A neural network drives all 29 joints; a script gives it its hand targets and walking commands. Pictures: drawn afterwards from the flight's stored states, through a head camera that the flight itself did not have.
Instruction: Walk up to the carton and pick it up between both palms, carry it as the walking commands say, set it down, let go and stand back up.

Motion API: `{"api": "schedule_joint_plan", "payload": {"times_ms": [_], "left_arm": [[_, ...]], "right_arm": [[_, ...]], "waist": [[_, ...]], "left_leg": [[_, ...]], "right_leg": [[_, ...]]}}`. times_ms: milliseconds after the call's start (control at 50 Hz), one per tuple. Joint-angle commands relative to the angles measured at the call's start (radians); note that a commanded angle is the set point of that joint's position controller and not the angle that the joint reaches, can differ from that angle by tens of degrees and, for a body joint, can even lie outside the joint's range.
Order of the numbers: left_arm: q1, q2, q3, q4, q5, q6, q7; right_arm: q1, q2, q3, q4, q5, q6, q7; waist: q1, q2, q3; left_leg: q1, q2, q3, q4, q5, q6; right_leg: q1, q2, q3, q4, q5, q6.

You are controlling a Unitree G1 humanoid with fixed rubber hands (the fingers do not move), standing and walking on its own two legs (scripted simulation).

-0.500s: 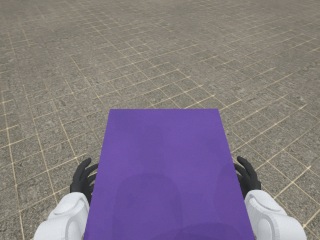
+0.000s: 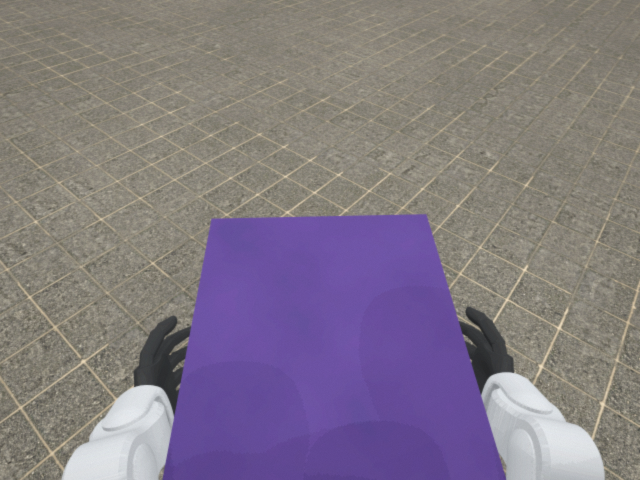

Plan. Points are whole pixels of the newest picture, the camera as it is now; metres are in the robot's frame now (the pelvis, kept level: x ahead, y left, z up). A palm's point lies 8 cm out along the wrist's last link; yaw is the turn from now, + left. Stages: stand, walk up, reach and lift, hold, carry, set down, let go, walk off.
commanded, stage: carry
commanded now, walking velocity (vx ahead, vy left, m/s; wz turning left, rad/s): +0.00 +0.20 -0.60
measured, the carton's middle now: (323, 376) +0.27 +0.01 +0.01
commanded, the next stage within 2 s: none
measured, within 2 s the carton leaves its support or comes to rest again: neither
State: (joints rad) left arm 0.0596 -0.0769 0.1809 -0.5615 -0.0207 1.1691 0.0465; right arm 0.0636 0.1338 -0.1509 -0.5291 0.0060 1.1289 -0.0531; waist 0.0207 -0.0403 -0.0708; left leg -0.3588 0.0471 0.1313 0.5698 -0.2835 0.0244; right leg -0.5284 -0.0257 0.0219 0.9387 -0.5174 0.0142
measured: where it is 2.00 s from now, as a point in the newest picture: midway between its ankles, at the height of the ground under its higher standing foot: outside the picture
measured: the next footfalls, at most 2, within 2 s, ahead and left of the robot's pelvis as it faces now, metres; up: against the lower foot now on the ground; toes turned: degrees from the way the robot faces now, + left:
right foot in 0.22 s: +0.01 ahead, -0.08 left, +0.00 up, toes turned -16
left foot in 0.52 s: +0.09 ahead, +0.19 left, +0.00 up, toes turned -14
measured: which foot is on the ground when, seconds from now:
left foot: down 0.00-0.22, up 0.24-0.50, down 0.52-0.84, up 0.86-1.00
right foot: up 0.00-0.20, down 0.22-0.52, up 0.54-0.82, down 0.84-1.00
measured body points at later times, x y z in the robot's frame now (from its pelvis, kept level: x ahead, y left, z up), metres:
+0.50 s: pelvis +0.00 +0.08 +0.00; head +0.03 +0.08 +0.45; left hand +0.29 +0.18 +0.07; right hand +0.19 -0.16 +0.08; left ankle +0.04 +0.20 -0.71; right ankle -0.03 -0.07 -0.73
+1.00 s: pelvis +0.02 +0.15 +0.01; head +0.03 +0.13 +0.45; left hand +0.32 +0.15 +0.07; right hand +0.11 -0.13 +0.07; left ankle +0.09 +0.27 -0.67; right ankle -0.04 +0.06 -0.73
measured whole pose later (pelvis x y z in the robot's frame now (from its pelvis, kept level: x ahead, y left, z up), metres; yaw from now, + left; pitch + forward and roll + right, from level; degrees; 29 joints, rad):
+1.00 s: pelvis +0.02 +0.15 +0.01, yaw -36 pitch +4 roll +1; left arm 0.05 -0.13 0.18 -0.53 0.00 1.16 0.05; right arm 0.05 0.10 -0.18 -0.54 0.02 1.17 -0.06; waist -0.01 0.01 -0.04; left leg -0.53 0.06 0.06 1.03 -0.44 -0.07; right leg -0.33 -0.03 -0.03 0.53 -0.26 -0.01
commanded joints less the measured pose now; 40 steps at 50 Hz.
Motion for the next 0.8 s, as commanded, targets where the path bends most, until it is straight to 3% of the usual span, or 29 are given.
{"api": "schedule_joint_plan", "payload": {"times_ms": [0,40,60,120,140,160,180,200,220,240,260,280,320,380,440,480,500,520,540,560,580,600,620,660,740,760,780], "left_arm": [[-0.483,-0.757,-0.841,-0.158,-0.248,-0.017,-0.117],[-0.475,-0.748,-0.836,-0.147,-0.245,-0.016,-0.112],[-0.462,-0.736,-0.827,-0.143,-0.238,-0.015,-0.107],[-0.408,-0.698,-0.789,-0.111,-0.208,-0.006,-0.094],[-0.382,-0.693,-0.779,-0.094,-0.2,-0.003,-0.092],[-0.36,-0.691,-0.769,-0.08,-0.194,0.0,-0.091],[-0.349,-0.693,-0.759,-0.068,-0.189,0.001,-0.092],[-0.344,-0.688,-0.748,-0.062,-0.183,0.0,-0.092],[-0.331,-0.658,-0.715,-0.031,-0.162,-0.005,-0.087],[-0.358,-0.685,-0.731,-0.071,-0.185,-0.012,-0.09],[-0.387,-0.696,-0.735,-0.089,-0.188,-0.014,-0.097],[-0.411,-0.704,-0.742,-0.107,-0.182,-0.019,-0.101],[-0.432,-0.75,-0.757,-0.124,-0.191,-0.032,-0.104],[-0.396,-0.748,-0.772,-0.133,-0.195,-0.038,-0.105],[-0.386,-0.709,-0.781,-0.143,-0.188,-0.031,-0.1],[-0.406,-0.692,-0.794,-0.148,-0.192,-0.024,-0.097],[-0.413,-0.689,-0.802,-0.146,-0.196,-0.017,-0.096],[-0.39,-0.677,-0.802,-0.125,-0.189,-0.009,-0.093],[-0.412,-0.686,-0.816,-0.134,-0.203,-0.004,-0.094],[-0.451,-0.711,-0.83,-0.14,-0.216,-0.003,-0.103],[-0.472,-0.741,-0.834,-0.137,-0.227,-0.004,-0.111],[-0.491,-0.768,-0.839,-0.139,-0.237,-0.008,-0.116],[-0.505,-0.774,-0.846,-0.143,-0.243,-0.008,-0.116],[-0.486,-0.757,-0.837,-0.132,-0.237,-0.009,-0.11],[-0.416,-0.715,-0.799,-0.106,-0.206,-0.003,-0.095],[-0.393,-0.71,-0.789,-0.094,-0.2,0.0,-0.094],[-0.367,-0.709,-0.779,-0.078,-0.195,0.004,-0.093]], "right_arm": [[-0.372,0.671,0.73,-0.161,0.199,-0.002,0.097],[-0.378,0.664,0.726,-0.163,0.205,-0.003,0.099],[-0.376,0.659,0.729,-0.163,0.208,0.0,0.1],[-0.34,0.641,0.743,-0.147,0.208,0.017,0.095],[-0.337,0.634,0.75,-0.145,0.209,0.022,0.093],[-0.339,0.627,0.755,-0.144,0.212,0.028,0.093],[-0.347,0.62,0.758,-0.142,0.215,0.032,0.093],[-0.371,0.609,0.755,-0.145,0.216,0.035,0.093],[-0.384,0.607,0.778,-0.142,0.216,0.043,0.089],[-0.437,0.634,0.799,-0.167,0.248,0.039,0.098],[-0.469,0.673,0.816,-0.159,0.259,0.033,0.104],[-0.49,0.689,0.822,-0.158,0.263,0.026,0.111],[-0.475,0.733,0.818,-0.158,0.266,0.013,0.119],[-0.436,0.722,0.804,-0.172,0.256,0.004,0.108],[-0.386,0.689,0.785,-0.151,0.235,0.01,0.099],[-0.359,0.679,0.769,-0.136,0.221,0.013,0.095],[-0.35,0.673,0.758,-0.124,0.212,0.015,0.094],[-0.346,0.639,0.75,-0.111,0.206,0.02,0.095],[-0.327,0.635,0.725,-0.1,0.2,0.018,0.097],[-0.329,0.644,0.727,-0.117,0.196,0.017,0.098],[-0.359,0.663,0.736,-0.14,0.199,0.014,0.102],[-0.39,0.684,0.741,-0.158,0.208,0.008,0.105],[-0.407,0.685,0.742,-0.169,0.215,0.004,0.107],[-0.402,0.675,0.742,-0.171,0.223,0.002,0.108],[-0.354,0.653,0.763,-0.162,0.221,0.019,0.102],[-0.346,0.647,0.77,-0.164,0.219,0.025,0.099],[-0.347,0.639,0.776,-0.166,0.219,0.03,0.098]], "waist": [[-0.033,0.193,-0.144],[-0.024,0.214,-0.165],[-0.026,0.217,-0.176],[-0.037,0.226,-0.205],[-0.03,0.216,-0.216],[-0.017,0.196,-0.223],[-0.004,0.148,-0.226],[-0.001,0.012,-0.23],[-0.006,-0.315,-0.213],[-0.01,-0.245,-0.165],[-0.012,-0.157,-0.14],[-0.011,-0.096,-0.121],[-0.013,-0.113,-0.145],[-0.006,-0.128,-0.206],[-0.01,-0.179,-0.21],[-0.031,-0.157,-0.226],[-0.034,-0.027,-0.249],[-0.011,0.237,-0.247],[-0.024,0.402,-0.232],[-0.037,0.323,-0.178],[-0.04,0.223,-0.143],[-0.036,0.186,-0.127],[-0.032,0.186,-0.137],[-0.026,0.2,-0.172],[-0.033,0.223,-0.202],[-0.03,0.219,-0.214],[-0.017,0.203,-0.226]], "left_leg": [[0.127,0.256,-0.123,-0.226,0.236,0.112],[0.18,0.204,-0.059,-0.18,0.283,0.095],[0.196,0.203,-0.05,-0.158,0.326,0.1],[0.238,0.257,-0.08,-0.112,0.422,0.138],[0.24,0.259,-0.07,-0.076,0.461,0.133],[0.217,0.25,-0.045,-0.038,0.465,0.106],[0.147,0.232,0.002,0.018,0.423,0.049],[-0.03,0.183,0.034,0.137,0.254,-0.025],[-0.28,0.042,0.08,0.319,-0.237,-0.101],[-0.319,0.032,-0.049,0.484,-0.368,-0.097],[-0.3,0.031,-0.114,0.564,-0.311,-0.099],[-0.281,0.037,-0.127,0.553,-0.225,-0.093],[-0.261,0.022,-0.099,0.463,-0.129,-0.091],[-0.179,-0.015,-0.072,0.34,-0.124,-0.084],[-0.033,-0.049,-0.048,0.145,-0.1,-0.067],[0.154,-0.062,0.007,-0.124,-0.017,-0.058],[0.29,0.032,-0.07,-0.246,-0.002,-0.041],[0.374,0.288,-0.329,-0.308,0.197,-0.002],[0.281,0.417,-0.4,-0.278,0.252,0.121],[0.185,0.386,-0.338,-0.253,0.317,0.156],[0.137,0.329,-0.249,-0.238,0.287,0.145],[0.121,0.282,-0.172,-0.237,0.223,0.126],[0.147,0.248,-0.128,-0.22,0.199,0.11],[0.224,0.219,-0.089,-0.167,0.282,0.098],[0.247,0.262,-0.09,-0.118,0.409,0.138],[0.248,0.272,-0.085,-0.095,0.459,0.14],[0.226,0.266,-0.061,-0.061,0.484,0.118]], "right_leg": [[-0.067,-0.017,-0.041,0.23,0.024,-0.003],[-0.039,-0.013,-0.084,0.106,0.054,-0.002],[-0.009,-0.009,-0.111,0.044,0.041,-0.001],[0.061,-0.009,-0.157,-0.14,0.048,-0.018],[0.105,-0.008,-0.164,-0.231,0.084,-0.029],[0.174,-0.006,-0.167,-0.365,0.158,-0.039],[0.292,-0.039,-0.139,-0.52,0.297,-0.048],[0.46,-0.158,0.055,-0.574,0.385,-0.073],[0.581,-0.468,0.47,-0.608,0.82,-0.208],[0.496,-0.458,0.46,-0.576,0.902,-0.266],[0.446,-0.395,0.37,-0.559,0.798,-0.244],[0.392,-0.335,0.262,-0.579,0.658,-0.201],[0.403,-0.254,0.169,-0.566,0.682,-0.165],[0.419,-0.246,0.171,-0.533,0.763,-0.165],[0.336,-0.219,0.173,-0.511,0.663,-0.128],[0.249,-0.165,0.135,-0.425,0.58,-0.088],[0.14,-0.102,0.076,-0.301,0.48,-0.065],[-0.032,0.014,-0.009,-0.118,0.115,-0.02],[-0.086,0.053,-0.054,0.086,-0.173,-0.001],[-0.074,0.013,-0.025,0.244,-0.16,-0.002],[-0.079,0.001,-0.01,0.303,-0.082,-0.004],[-0.088,-0.011,-0.021,0.315,-0.004,0.007],[-0.093,-0.015,-0.042,0.28,0.04,0.009],[-0.072,-0.011,-0.083,0.156,0.04,0.013],[0.046,-0.008,-0.148,-0.12,0.035,-0.01],[0.085,-0.007,-0.159,-0.207,0.059,-0.023],[0.155,-0.001,-0.169,-0.332,0.119,-0.037]]}}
